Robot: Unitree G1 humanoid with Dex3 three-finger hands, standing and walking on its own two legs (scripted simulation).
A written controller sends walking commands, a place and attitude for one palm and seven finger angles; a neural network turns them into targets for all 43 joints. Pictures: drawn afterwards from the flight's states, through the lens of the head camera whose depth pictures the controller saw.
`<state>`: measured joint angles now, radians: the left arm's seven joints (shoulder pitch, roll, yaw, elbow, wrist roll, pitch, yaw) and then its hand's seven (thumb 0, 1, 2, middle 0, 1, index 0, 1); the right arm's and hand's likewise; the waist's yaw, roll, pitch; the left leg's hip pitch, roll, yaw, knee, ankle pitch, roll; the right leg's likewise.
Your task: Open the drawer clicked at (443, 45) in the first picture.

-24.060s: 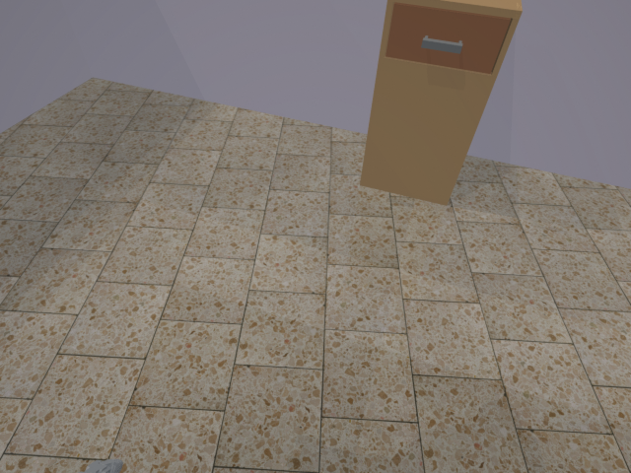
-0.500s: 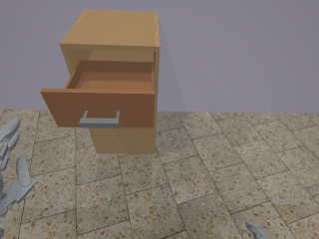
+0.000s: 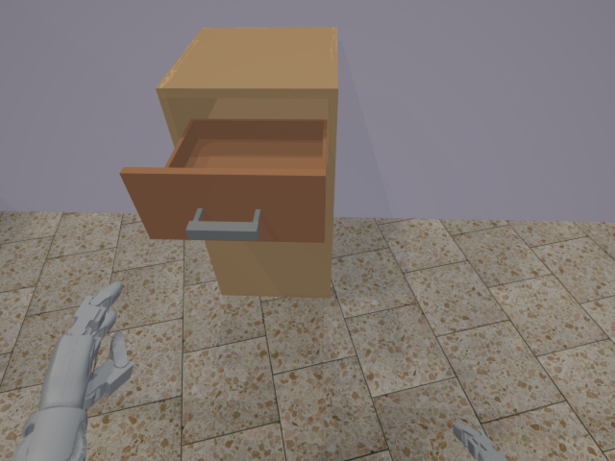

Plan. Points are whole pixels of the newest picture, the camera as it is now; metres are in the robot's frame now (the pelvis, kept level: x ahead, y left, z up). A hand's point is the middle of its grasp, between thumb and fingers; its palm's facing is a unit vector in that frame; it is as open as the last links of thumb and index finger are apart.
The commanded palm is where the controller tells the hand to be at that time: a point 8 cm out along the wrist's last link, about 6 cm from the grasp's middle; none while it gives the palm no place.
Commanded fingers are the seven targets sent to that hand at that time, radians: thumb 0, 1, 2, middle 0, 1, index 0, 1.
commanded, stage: let the arm hang, fingers relaxed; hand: left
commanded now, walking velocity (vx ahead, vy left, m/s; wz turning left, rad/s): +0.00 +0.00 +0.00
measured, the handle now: (226, 222) +0.54 +0.20 -0.02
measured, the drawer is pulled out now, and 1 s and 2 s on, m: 0.30 0.30 0.30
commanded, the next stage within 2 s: look to check the result in 1.00 s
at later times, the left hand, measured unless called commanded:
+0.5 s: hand out of the picture -0.04 +0.20 -0.15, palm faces +0.02 -0.97 -0.24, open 7.3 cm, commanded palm none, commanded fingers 0.00 0.90 0.90 -0.20 -0.30 -0.20 -0.30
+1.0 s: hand out of the picture +0.00 +0.17 -0.16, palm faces +0.02 -0.98 -0.20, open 7.3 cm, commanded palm none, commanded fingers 0.00 0.90 0.90 -0.20 -0.30 -0.20 -0.30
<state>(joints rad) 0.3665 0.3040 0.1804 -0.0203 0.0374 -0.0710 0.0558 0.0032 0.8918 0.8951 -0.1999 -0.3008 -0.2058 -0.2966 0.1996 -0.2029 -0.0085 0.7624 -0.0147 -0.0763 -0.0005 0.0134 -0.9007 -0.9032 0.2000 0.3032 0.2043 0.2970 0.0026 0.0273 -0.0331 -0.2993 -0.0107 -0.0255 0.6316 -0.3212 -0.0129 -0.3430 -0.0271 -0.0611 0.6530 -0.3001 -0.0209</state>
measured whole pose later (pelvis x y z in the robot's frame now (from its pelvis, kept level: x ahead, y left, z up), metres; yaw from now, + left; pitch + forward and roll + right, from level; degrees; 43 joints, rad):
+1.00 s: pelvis -0.01 +0.00 +0.02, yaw -2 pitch -3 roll +0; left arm 0.26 0.13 0.04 1.12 0.02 0.01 0.03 0.01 0.91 0.89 -0.20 -0.30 -0.20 -0.30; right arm 0.33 -0.11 -0.01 1.10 -0.02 0.01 -0.04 0.01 -0.91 -0.90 0.20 0.30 0.20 0.30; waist -0.01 0.01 0.07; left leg -0.17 0.02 0.00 0.44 -0.23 -0.01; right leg -0.21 0.01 -0.04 0.44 -0.18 -0.02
